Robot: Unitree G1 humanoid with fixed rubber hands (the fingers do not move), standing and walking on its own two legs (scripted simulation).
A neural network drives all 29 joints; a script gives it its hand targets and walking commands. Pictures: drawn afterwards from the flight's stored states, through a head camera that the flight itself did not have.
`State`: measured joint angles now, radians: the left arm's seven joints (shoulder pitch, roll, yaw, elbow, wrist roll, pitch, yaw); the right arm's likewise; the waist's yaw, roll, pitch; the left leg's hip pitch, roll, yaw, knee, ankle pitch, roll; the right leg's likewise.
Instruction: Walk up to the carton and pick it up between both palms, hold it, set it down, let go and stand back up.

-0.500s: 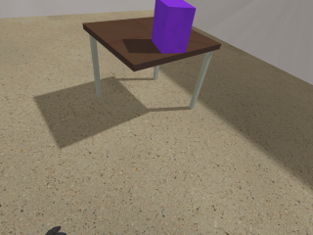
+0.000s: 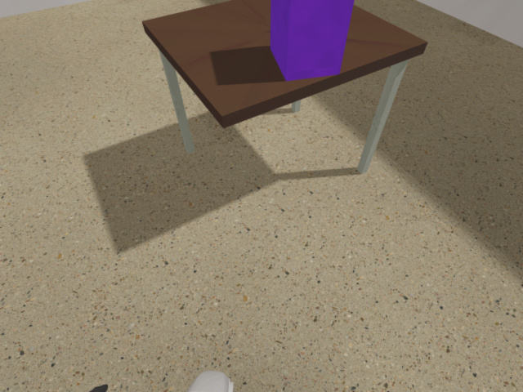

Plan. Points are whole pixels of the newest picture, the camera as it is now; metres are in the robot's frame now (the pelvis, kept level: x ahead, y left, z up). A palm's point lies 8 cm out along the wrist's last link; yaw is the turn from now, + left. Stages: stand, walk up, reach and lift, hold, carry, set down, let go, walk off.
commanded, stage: walk up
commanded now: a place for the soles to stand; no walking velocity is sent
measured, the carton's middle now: (307, 17) +1.11 -0.11 +0.06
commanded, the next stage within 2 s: none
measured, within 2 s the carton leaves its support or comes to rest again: neither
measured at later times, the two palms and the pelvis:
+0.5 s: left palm (169, 272) +0.35 +0.21 -0.12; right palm (504, 332) +0.24 -0.41 -0.12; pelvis +0.24 -0.09 -0.02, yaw +2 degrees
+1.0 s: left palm (247, 219) +0.48 +0.06 -0.11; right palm out of the picture +0.38 -0.58 -0.12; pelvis +0.40 -0.25 -0.01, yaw +5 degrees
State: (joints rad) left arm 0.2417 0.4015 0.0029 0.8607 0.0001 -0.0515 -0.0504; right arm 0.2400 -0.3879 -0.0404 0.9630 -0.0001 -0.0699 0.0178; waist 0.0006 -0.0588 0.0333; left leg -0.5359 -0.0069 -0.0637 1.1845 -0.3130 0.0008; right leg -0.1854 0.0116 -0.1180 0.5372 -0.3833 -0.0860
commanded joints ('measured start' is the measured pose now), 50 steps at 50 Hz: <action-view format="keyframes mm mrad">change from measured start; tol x64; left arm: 1 -2 200 130 -87 51 -6 26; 50 -233 234 136 -186 29 71 -31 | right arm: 1 -8 -172 -13 -123 27 19 -9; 43 662 -214 -91 89 47 -1 -139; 50 -20 -403 -82 -144 24 -73 -161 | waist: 1 57 -88 24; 50 75 -18 220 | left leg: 1 -164 4 170 -315 67 5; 8 462 -122 341 -759 358 77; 12 666 580 -976 -962 -112 492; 24 80 216 -151 -836 11 184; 30 -230 -34 -91 203 -127 33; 42 496 -91 386 -901 231 -1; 50 162 584 -641 -977 -45 422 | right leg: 1 292 -148 34 -221 704 121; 7 331 -66 -106 311 968 112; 12 -601 -30 341 1060 -218 144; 29 256 -456 789 -511 -508 152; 41 173 25 -195 31 1314 382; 45 -458 -21 190 826 -118 175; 50 -542 -188 522 900 -165 99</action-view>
